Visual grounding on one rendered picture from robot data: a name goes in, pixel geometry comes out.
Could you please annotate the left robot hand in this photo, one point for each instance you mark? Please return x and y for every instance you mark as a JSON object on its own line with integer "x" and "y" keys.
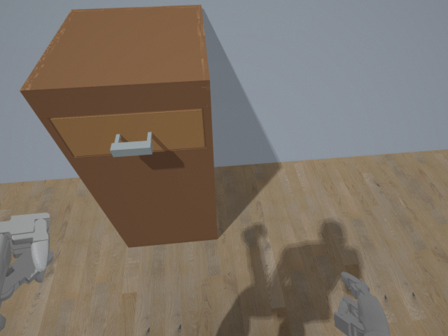
{"x": 27, "y": 237}

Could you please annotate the handle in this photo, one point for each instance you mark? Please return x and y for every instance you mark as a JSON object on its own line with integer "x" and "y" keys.
{"x": 131, "y": 148}

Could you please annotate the right robot hand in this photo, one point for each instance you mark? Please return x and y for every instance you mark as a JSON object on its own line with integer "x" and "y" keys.
{"x": 365, "y": 316}

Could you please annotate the drawer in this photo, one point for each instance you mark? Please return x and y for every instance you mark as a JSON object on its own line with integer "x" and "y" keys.
{"x": 94, "y": 134}

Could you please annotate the cabinet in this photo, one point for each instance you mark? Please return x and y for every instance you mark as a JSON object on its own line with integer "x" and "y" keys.
{"x": 129, "y": 60}

